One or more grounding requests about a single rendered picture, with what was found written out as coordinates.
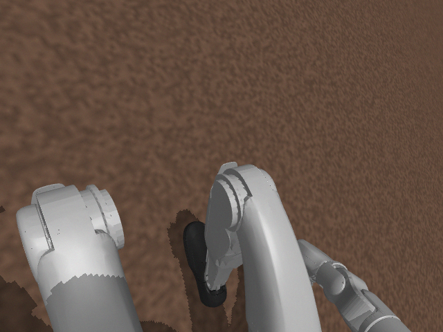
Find right robot arm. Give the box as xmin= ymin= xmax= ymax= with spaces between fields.
xmin=316 ymin=261 xmax=411 ymax=332

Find right robot foot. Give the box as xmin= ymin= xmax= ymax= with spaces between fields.
xmin=183 ymin=221 xmax=227 ymax=308

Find right robot hand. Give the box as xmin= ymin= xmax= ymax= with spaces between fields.
xmin=297 ymin=239 xmax=333 ymax=286

